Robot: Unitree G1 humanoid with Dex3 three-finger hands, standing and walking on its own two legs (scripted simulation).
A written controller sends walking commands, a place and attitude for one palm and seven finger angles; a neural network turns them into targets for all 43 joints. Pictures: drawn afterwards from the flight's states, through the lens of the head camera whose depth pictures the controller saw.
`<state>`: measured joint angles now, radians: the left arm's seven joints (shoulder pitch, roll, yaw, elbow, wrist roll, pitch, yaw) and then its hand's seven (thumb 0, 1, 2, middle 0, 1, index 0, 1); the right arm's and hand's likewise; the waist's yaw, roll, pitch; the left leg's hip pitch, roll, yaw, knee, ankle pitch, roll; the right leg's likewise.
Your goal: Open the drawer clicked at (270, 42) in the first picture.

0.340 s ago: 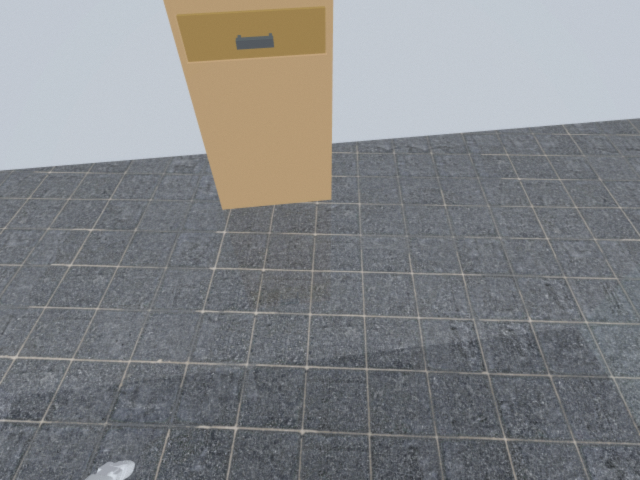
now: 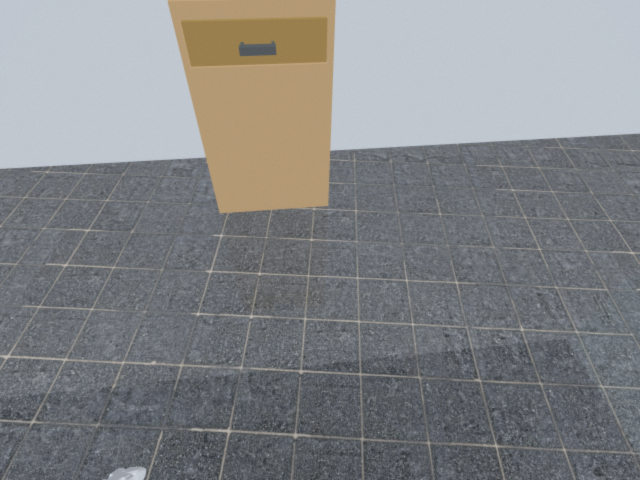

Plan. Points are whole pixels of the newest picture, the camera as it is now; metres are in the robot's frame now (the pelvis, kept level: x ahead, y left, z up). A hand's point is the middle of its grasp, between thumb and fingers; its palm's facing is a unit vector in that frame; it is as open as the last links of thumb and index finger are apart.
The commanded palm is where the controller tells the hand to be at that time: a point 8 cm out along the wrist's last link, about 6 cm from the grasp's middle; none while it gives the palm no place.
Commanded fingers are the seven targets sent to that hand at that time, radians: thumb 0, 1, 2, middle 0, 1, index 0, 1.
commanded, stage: stand and wait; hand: left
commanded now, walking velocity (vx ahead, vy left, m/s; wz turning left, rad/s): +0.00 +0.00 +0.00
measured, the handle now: (257, 47) +1.35 +0.28 -0.02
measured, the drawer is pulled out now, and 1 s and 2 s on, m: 0.00 0.00 0.00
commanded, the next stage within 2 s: look at it before walking up in 0.50 s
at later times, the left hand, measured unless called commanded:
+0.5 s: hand out of the picture +0.06 +0.26 -0.15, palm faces -0.04 -0.94 -0.35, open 7.4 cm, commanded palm none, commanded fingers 0.00 0.90 0.90 -0.20 -0.30 -0.20 -0.30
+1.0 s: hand out of the picture +0.07 +0.25 -0.15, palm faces -0.06 -0.94 -0.34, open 7.4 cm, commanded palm none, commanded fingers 0.00 0.90 0.90 -0.20 -0.30 -0.20 -0.30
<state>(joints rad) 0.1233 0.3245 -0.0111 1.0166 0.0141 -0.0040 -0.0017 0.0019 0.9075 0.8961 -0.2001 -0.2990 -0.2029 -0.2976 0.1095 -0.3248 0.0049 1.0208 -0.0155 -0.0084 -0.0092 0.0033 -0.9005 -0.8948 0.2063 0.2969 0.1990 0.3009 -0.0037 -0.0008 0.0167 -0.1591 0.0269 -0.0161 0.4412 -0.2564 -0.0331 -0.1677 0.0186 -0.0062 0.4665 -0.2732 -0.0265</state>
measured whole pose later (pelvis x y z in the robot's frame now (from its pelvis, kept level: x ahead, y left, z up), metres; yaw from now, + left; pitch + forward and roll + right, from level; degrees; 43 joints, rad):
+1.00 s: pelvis -0.01 +0.01 +0.01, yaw -1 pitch -2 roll +0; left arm 0.14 0.34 -0.01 1.08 0.02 -0.01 0.00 0.00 0.91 0.90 -0.20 -0.30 -0.20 -0.30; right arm 0.12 -0.35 0.01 1.10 -0.01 -0.01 0.00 0.00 -0.90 -0.89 0.21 0.30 0.20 0.30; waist -0.01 0.00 0.03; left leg -0.14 0.02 0.00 0.37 -0.20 -0.02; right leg -0.15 0.02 0.01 0.39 -0.21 -0.01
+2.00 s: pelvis +0.22 -0.03 -0.02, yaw -8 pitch -2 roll -1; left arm 0.14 0.21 0.06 1.00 0.02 -0.07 0.00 0.00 0.92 0.90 -0.19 -0.30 -0.20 -0.30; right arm 0.45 -0.12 -0.04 1.19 -0.01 -0.02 -0.01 0.01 -0.90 -0.89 0.20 0.30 0.20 0.30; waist -0.04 0.01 0.10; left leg -0.30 0.11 0.04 1.28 -0.43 0.03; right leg -0.38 -0.01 -0.18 0.65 -0.24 -0.07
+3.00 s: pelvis +0.58 -0.05 -0.01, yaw -4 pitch -1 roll -1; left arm 0.11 0.14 0.04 0.98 0.04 -0.01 0.03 -0.02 0.93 0.90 -0.20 -0.30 -0.20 -0.30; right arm 0.27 -0.15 -0.05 1.04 -0.01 0.03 0.00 0.00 -0.91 -0.90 0.20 0.30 0.19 0.30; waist -0.04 0.01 0.05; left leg -0.42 0.10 0.11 0.94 -0.47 -0.04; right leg -0.30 -0.13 -0.27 0.57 -0.23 -0.01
